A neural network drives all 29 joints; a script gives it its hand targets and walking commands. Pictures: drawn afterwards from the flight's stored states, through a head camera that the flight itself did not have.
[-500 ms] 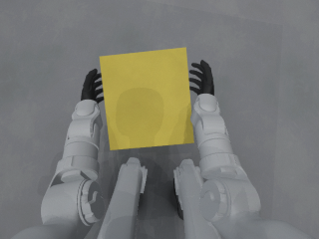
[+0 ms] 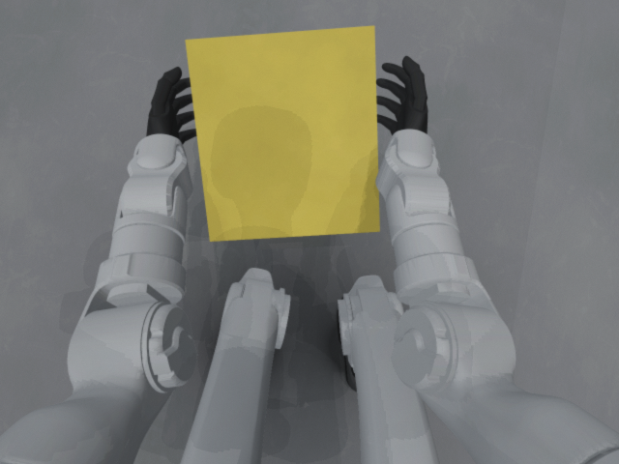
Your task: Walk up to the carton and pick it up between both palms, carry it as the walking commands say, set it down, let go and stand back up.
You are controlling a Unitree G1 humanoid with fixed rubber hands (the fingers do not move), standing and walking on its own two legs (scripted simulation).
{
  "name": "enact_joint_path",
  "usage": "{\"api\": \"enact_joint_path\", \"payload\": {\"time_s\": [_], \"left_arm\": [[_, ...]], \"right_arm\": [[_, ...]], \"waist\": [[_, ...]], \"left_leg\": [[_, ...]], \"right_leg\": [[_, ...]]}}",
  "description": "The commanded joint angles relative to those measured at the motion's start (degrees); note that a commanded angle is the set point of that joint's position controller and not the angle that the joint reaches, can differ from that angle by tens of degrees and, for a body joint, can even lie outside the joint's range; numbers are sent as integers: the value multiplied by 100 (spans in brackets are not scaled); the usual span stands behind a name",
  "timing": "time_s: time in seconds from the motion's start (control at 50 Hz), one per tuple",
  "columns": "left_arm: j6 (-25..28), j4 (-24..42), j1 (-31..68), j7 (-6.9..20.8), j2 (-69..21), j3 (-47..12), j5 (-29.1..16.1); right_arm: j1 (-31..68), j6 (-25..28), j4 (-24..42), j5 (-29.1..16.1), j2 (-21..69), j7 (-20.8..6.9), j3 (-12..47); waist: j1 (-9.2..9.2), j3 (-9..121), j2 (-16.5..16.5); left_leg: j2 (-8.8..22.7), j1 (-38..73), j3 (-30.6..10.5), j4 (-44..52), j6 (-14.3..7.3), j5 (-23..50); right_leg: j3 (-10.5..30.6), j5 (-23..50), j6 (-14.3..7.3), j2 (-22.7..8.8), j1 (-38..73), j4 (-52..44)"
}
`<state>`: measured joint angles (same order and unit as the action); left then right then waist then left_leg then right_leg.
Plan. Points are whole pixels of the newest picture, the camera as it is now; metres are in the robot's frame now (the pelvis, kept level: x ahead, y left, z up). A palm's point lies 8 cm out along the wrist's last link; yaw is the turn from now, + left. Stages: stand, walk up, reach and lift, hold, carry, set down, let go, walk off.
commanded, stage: set down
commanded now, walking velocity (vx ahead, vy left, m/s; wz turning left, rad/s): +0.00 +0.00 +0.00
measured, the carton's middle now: (293, 142) +0.50 +0.05 -0.20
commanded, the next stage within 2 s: none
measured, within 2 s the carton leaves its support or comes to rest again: neither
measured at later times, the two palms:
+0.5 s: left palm (184, 142) +0.48 +0.21 -0.20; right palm (385, 147) +0.50 -0.08 -0.18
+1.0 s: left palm (193, 142) +0.50 +0.21 -0.24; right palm (379, 150) +0.51 -0.08 -0.24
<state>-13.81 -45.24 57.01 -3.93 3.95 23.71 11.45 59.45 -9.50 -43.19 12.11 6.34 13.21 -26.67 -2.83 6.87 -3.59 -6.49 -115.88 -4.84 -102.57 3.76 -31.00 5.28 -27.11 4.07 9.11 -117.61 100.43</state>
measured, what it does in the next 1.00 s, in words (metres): lowers itself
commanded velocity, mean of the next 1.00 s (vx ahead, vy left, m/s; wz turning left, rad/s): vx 0.00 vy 0.00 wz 0.00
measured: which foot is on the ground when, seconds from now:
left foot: down 0.00-1.00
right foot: down 0.00-1.00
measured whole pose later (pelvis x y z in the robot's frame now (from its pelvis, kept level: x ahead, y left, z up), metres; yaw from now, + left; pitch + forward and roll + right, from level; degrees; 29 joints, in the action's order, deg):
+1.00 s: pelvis -0.01 +0.00 -0.10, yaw -1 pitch +42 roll -1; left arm -10.3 -55.3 71.7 -3.1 12.9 14.0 3.4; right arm 69.1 -6.7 -49.0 2.9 -0.5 13.7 -24.7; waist -3.1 -7.2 -4.2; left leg -7.2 -129.9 -4.0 -122.1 3.7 -33.8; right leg 3.6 -30.1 6.2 10.5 -131.0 119.1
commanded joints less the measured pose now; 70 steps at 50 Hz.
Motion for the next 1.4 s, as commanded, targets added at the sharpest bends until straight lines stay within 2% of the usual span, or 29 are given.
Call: {"api": "enact_joint_path", "payload": {"time_s": [0.0, 0.02, 0.06, 0.08, 0.12, 0.14, 0.16, 0.22, 0.3, 0.32, 0.38, 0.44, 0.54, 0.56, 0.6, 0.62, 0.74, 0.84, 0.88, 0.9, 0.96, 0.98, 1.0, 1.04, 1.06, 1.26, 1.3, 1.36, 1.38], "left_arm": [[374, 371, 3561, 1480, -4687, -2543, -541], [388, 351, 3645, 1467, -4548, -2494, -517], [410, 315, 3716, 1471, -4502, -2564, -563], [436, 353, 3817, 1468, -4450, -2575, -623], [441, 337, 3869, 1485, -4418, -2606, -680], [437, 265, 4013, 1485, -4396, -2584, -685], [439, 209, 4031, 1481, -4375, -2576, -717], [466, 181, 4188, 1469, -4234, -2580, -725], [471, 73, 4209, 1476, -4230, -2625, -783], [481, 93, 4169, 1454, -4196, -2678, -787], [495, 11, 4230, 1461, -4170, -2663, -841], [523, -78, 4262, 1445, -4039, -2595, -817], [596, 36, 4559, 1437, -3964, -2763, -1009], [582, -45, 4525, 1430, -3955, -2803, -1035], [624, -1, 4564, 1416, -3872, -2812, -1095], [643, 61, 4646, 1408, -3936, -2891, -1187], [655, 88, 4792, 1387, -3884, -3114, -1355], [643, -124, 4540, 1414, -3897, -2936, -1255], [632, -251, 4489, 1427, -3872, -2893, -1235], [631, -200, 4510, 1445, -3788, -2869, -1218], [629, -299, 4495, 1481, -3786, -2833, -1189], [597, -498, 4381, 1504, -3760, -2718, -1096], [586, -534, 4411, 1519, -3689, -2646, -1045], [600, -575, 4398, 1541, -3578, -2536, -982], [590, -629, 4398, 1543, -3604, -2540, -963], [607, -782, 4220, 1625, -3451, -2266, -725], [588, -854, 4166, 1646, -3416, -2223, -686], [580, -945, 4039, 1648, -3398, -2199, -614], [578, -996, 4012, 1647, -3347, -2156, -557]], "right_arm": [[2583, -121, -662, -543, 5349, -1430, 2768], [2538, -123, -780, -502, 5263, -1422, 2668], [2769, -87, -633, -621, 5184, -1413, 2748], [2739, -90, -711, -605, 5160, -1399, 2721], [2921, -70, -541, -668, 5114, -1375, 2771], [2912, -62, -625, -634, 5037, -1357, 2662], [3102, -58, -532, -699, 4987, -1344, 2724], [3188, -55, -654, -687, 4961, -1331, 2646], [3230, -30, -626, -735, 4862, -1316, 2608], [3275, -18, -616, -782, 4867, -1329, 2664], [3315, 0, -635, -780, 4806, -1332, 2639], [3487, 18, -661, -852, 4731, -1346, 2650], [3517, 63, -727, -917, 4667, -1326, 2671], [3609, 86, -668, -970, 4587, -1317, 2664], [3742, 114, -586, -1012, 4511, -1327, 2757], [3794, 130, -591, -1026, 4473, -1314, 2732], [3999, 151, -499, -1196, 4457, -1318, 2867], [4122, 143, -574, -1273, 4568, -1383, 2980], [4127, 155, -580, -1284, 4477, -1391, 2935], [4052, 136, -629, -1274, 4509, -1400, 2913], [3895, 148, -795, -1184, 4381, -1407, 2728], [3977, 148, -811, -1162, 4325, -1402, 2666], [3839, 105, -956, -1087, 4326, -1408, 2556], [3967, 115, -885, -1107, 4266, -1429, 2532], [3891, 111, -987, -1047, 4238, -1422, 2462], [3866, 126, -1095, -906, 4115, -1494, 2216], [3711, 112, -1191, -833, 4048, -1510, 2157], [3762, 144, -1151, -872, 3983, -1537, 2142], [3718, 142, -1218, -861, 3984, -1545, 2156]], "waist": [[-386, 5763, 276], [-339, 5595, 238], [-409, 5670, 294], [-288, 5579, 168], [-329, 5615, 175], [-267, 5594, 295], [-333, 5590, 302], [-298, 5511, 204], [-270, 5591, 364], [-310, 5578, 370], [-232, 5533, 271], [-405, 5387, 326], [-265, 5348, 259], [-319, 5350, 380], [-332, 5410, 296], [-233, 5483, 313], [-280, 5515, 432], [-470, 5254, 80], [-474, 5057, 146], [-418, 4999, 35], [-362, 4790, 181], [-426, 4619, 238], [-382, 4423, 224], [-462, 4471, 174], [-359, 4414, 210], [-460, 4074, 140], [-376, 4015, 62], [-463, 3991, 220], [-468, 3907, 107]], "left_leg": [[-207, 2711, 858, 906, -189, 1656], [-190, 2567, 851, 865, -181, 1560], [-198, 2530, 851, 797, -203, 1515], [-180, 2458, 790, 761, -213, 1490], [-179, 2331, 807, 698, -238, 1412], [-150, 2273, 851, 650, -212, 1281], [-157, 2302, 851, 614, -243, 1250], [-137, 2182, 807, 503, -258, 1164], [-127, 2173, 811, 334, -240, 1287], [-124, 2192, 789, 308, -242, 1327], [-108, 2144, 750, 155, -254, 1356], [-110, 2035, 799, 73, -247, 1381], [-80, 1836, 785, -175, -266, 1459], [-65, 1887, 797, -221, -263, 1481], [-61, 1894, 757, -330, -244, 1666], [-70, 1989, 740, -346, -242, 1718], [-28, 1936, 779, -571, -242, 1835], [-50, 1774, 761, -666, -322, 1758], [-37, 1653, 784, -721, -339, 1712], [-34, 1604, 736, -699, -363, 1686], [-23, 1453, 751, -729, -339, 1577], [-21, 1416, 774, -703, -359, 1409], [-7, 1287, 785, -686, -342, 1338], [0, 1271, 782, -749, -374, 1365], [2, 1313, 767, -708, -368, 1317], [6, 1015, 713, -698, -391, 1285], [23, 1015, 669, -736, -391, 1326], [27, 1145, 655, -741, -397, 1426], [28, 1075, 655, -736, -398, 1340]], "right_leg": [[-892, 1150, -97, 320, 3040, -474], [-916, 1061, -99, 317, 2882, -436], [-930, 1000, -95, 313, 2790, -303], [-948, 1006, -83, 306, 2719, -249], [-933, 971, -84, 317, 2756, -186], [-928, 863, -113, 299, 2764, -182], [-951, 799, -97, 298, 2673, -112], [-980, 700, -86, 291, 2567, 17], [-1024, 835, -90, 295, 2440, 260], [-1049, 864, -76, 288, 2352, 335], [-1053, 879, -77, 275, 2256, 461], [-1080, 887, -72, 272, 2144, 603], [-1061, 1019, -109, 273, 2144, 796], [-1068, 1009, -112, 260, 2072, 870], [-1069, 1166, -80, 246, 2063, 981], [-1135, 1173, -87, 247, 2030, 1045], [-1126, 1321, -113, 238, 2058, 1304], [-1150, 1194, -85, 252, 1943, 1358], [-1110, 1175, -97, 242, 1820, 1353], [-1145, 1222, -68, 239, 1814, 1382], [-1117, 1108, -112, 230, 1632, 1388], [-1103, 938, -119, 238, 1580, 1355], [-1071, 889, -117, 225, 1525, 1301], [-1076, 911, -107, 218, 1461, 1344], [-1106, 861, -99, 230, 1419, 1327], [-1067, 808, -110, 231, 1251, 1324], [-1085, 851, -103, 230, 1172, 1334], [-1075, 861, -107, 240, 965, 1339], [-1087, 802, -94, 245, 968, 1322]]}}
